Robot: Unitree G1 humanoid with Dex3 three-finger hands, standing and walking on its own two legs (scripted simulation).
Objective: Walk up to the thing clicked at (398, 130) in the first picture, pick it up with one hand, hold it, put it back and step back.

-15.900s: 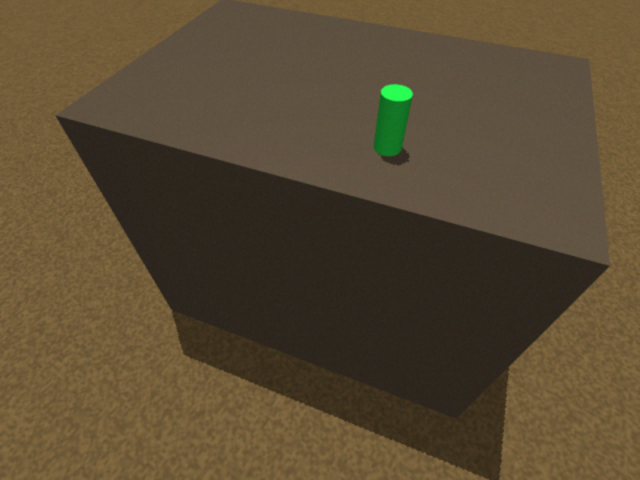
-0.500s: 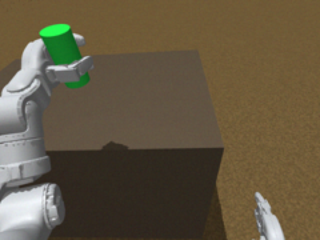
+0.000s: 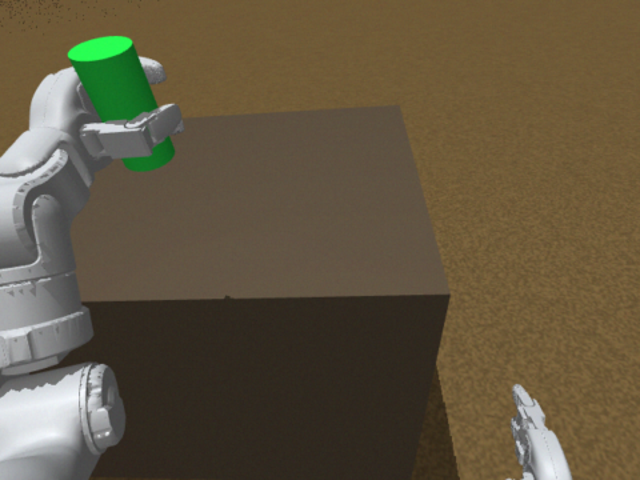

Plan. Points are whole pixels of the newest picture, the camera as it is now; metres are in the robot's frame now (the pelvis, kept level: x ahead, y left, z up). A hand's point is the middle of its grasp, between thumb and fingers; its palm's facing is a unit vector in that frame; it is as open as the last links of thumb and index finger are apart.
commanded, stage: hold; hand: left
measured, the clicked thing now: (128, 108) +0.36 +0.18 +0.34
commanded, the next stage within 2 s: none
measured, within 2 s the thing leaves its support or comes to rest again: neither
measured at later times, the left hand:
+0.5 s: hand (143, 128) +0.33 +0.16 +0.33, palm faces +0.06 -1.00 -0.01, open 7.0 cm
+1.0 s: hand (140, 124) +0.34 +0.16 +0.33, palm faces +0.06 -1.00 -0.01, open 7.0 cm
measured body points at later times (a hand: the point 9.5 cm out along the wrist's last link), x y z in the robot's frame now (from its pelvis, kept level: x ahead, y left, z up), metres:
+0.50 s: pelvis +0.00 +0.00 +0.00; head -0.06 -0.04 +0.44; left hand +0.33 +0.21 +0.33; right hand +0.17 -0.25 -0.06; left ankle +0.03 +0.13 -0.72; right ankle +0.02 -0.14 -0.72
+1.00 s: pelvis -0.01 +0.00 +0.00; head -0.07 -0.04 +0.44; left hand +0.33 +0.21 +0.33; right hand +0.16 -0.25 -0.06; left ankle +0.03 +0.13 -0.72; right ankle +0.02 -0.14 -0.72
